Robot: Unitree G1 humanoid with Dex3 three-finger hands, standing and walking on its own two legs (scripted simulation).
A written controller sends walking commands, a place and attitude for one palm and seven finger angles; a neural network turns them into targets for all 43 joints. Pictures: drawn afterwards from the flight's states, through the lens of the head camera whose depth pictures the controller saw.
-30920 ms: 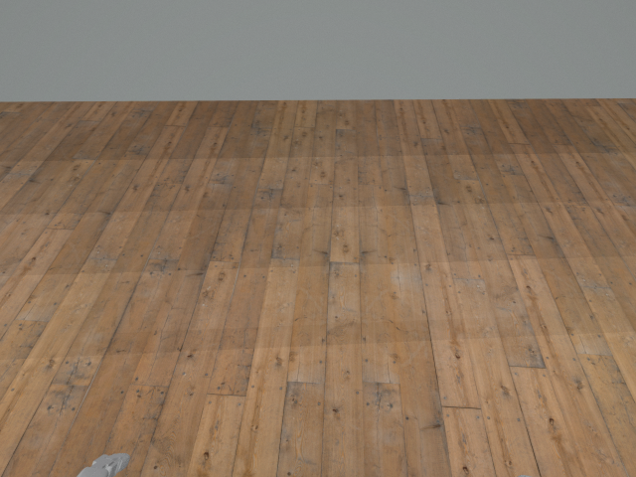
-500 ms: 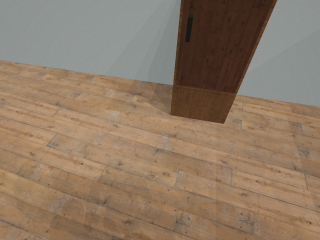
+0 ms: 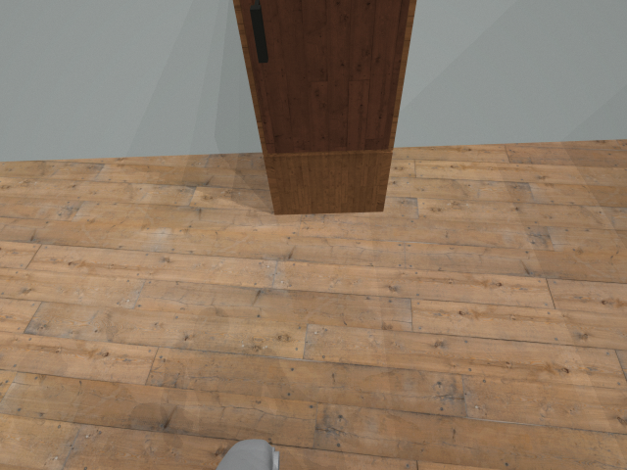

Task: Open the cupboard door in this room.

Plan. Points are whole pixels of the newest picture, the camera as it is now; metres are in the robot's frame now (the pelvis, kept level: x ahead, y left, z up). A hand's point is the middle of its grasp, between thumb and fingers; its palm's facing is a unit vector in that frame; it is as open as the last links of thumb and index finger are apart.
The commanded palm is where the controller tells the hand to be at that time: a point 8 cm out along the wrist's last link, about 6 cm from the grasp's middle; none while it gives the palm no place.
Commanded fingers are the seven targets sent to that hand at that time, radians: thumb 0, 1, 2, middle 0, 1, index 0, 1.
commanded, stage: walk to a spot facing it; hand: left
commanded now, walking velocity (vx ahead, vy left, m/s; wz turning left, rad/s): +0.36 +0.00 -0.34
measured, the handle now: (260, 31) +1.06 +0.25 +0.02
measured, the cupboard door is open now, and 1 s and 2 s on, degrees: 0 0 0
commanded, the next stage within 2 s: turn to face it in 0.30 s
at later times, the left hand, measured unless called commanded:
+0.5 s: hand (189, 428) +0.18 +0.23 -0.18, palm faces -0.10 -0.98 -0.18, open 7.3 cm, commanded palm none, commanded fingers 0.00 0.90 0.90 -0.20 -0.30 -0.20 -0.30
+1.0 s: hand (251, 287) +0.42 +0.17 -0.15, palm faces -0.06 -0.98 -0.21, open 7.3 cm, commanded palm none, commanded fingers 0.00 0.90 0.90 -0.20 -0.30 -0.20 -0.30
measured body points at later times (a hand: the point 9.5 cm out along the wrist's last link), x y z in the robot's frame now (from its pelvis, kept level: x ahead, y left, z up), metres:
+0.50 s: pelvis +0.22 +0.05 -0.01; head +0.27 +0.06 +0.44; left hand +0.19 +0.28 -0.17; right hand +0.32 -0.18 -0.14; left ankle +0.29 +0.12 -0.73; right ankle +0.04 -0.05 -0.65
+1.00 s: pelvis +0.28 +0.01 +0.00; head +0.30 +0.00 +0.45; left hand +0.42 +0.22 -0.13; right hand +0.22 -0.19 -0.16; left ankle +0.29 +0.12 -0.73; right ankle +0.27 -0.09 -0.73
